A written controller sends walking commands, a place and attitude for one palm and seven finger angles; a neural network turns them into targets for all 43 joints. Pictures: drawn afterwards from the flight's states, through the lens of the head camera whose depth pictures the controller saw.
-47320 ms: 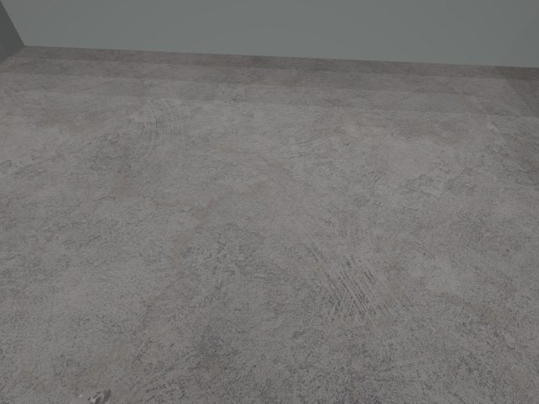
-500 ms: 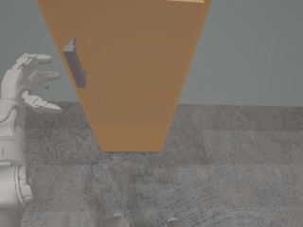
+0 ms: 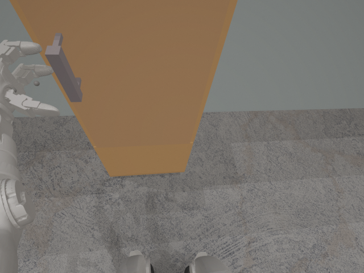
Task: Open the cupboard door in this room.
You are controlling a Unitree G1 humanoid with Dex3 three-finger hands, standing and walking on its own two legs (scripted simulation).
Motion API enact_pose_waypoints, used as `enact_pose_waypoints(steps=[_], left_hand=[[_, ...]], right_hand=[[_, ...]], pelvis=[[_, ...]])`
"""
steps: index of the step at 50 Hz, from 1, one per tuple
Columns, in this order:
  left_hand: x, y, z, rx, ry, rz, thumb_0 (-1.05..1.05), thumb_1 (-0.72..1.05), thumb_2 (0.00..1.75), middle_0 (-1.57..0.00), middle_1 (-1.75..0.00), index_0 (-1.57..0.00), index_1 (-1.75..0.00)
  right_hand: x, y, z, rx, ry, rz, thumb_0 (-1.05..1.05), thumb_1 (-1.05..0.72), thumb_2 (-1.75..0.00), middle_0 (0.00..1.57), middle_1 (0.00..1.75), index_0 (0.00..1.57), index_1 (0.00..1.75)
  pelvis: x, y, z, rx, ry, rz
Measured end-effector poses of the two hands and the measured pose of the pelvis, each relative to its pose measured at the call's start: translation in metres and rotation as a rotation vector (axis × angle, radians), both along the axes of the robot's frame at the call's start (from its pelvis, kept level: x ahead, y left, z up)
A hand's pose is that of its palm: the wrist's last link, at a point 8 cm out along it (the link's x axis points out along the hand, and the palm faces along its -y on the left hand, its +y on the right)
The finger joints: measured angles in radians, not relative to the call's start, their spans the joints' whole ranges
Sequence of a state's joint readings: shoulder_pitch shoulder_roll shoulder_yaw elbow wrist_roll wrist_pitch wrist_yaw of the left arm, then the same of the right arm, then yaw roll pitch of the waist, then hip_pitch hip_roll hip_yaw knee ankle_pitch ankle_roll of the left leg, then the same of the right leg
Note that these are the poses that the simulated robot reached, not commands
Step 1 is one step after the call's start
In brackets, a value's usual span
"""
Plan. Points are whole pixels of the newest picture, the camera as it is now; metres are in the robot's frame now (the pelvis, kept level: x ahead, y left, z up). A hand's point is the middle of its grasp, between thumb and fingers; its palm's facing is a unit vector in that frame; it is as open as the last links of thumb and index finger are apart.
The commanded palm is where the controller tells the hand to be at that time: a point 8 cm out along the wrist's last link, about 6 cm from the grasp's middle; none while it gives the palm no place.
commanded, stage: move the hooked fingers beside the handle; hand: left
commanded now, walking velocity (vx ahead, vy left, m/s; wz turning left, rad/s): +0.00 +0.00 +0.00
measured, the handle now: (68, 69) +0.53 +0.21 +0.10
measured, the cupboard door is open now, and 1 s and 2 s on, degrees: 0 0 0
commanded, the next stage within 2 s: slide the fingers in behind the handle in 0.62 s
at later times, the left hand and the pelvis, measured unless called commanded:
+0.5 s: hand (33, 89) +0.47 +0.26 +0.10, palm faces +0.02 -1.00 +0.00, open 14.0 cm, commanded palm +0.45 +0.31 +0.09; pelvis +0.00 +0.00 +0.00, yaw +1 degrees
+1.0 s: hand (43, 87) +0.48 +0.25 +0.10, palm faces +0.02 -1.00 +0.00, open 14.0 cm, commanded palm +0.46 +0.29 +0.09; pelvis +0.00 +0.00 +0.00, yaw +1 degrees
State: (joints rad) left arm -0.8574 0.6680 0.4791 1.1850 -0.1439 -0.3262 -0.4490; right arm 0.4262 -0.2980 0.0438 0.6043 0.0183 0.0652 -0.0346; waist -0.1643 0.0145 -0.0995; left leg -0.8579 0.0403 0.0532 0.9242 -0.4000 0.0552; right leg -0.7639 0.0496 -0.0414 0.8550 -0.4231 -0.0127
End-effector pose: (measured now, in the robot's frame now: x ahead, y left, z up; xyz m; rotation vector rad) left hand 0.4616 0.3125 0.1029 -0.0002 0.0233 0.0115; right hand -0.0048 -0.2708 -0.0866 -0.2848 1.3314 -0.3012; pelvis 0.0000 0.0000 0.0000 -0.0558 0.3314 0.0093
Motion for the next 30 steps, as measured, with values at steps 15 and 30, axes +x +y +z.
enact_pose_waypoints(steps=[15,30], left_hand=[[-0.021,0.010,-0.003,-0.002,-0.004,0.003,-0.01,-0.50,0.30,-0.30,-1.20,-0.30,-1.20],[-0.012,0.001,-0.001,0.001,-0.017,-0.001,-0.01,-0.50,0.30,-0.30,-1.20,-0.30,-1.20]], right_hand=[[0.033,0.004,-0.001,0.011,-0.048,0.043,0.00,-0.90,-0.90,0.20,0.30,0.20,0.30],[0.038,0.003,-0.003,0.006,-0.073,0.060,0.00,-0.90,-0.90,0.20,0.30,0.20,0.30]], pelvis=[[0.005,0.001,0.002,-0.005,-0.023,0.020],[0.000,0.001,-0.001,-0.005,-0.014,0.020]])
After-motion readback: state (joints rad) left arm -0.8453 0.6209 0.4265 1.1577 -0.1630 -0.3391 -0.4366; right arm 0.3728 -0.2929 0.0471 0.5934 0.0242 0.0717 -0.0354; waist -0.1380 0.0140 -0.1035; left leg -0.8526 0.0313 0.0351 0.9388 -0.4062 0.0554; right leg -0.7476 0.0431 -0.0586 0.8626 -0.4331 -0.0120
